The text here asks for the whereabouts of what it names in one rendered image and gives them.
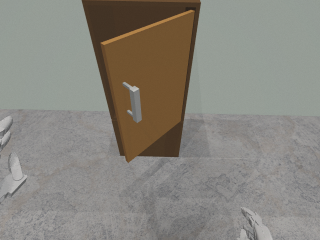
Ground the cupboard door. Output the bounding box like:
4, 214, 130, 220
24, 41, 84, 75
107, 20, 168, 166
100, 10, 195, 163

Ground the robot right hand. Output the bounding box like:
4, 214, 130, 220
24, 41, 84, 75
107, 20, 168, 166
236, 207, 273, 240

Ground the handle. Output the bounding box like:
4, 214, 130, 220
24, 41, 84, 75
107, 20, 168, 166
122, 82, 142, 123

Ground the robot left hand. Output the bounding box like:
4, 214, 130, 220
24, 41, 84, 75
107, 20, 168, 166
0, 116, 27, 204

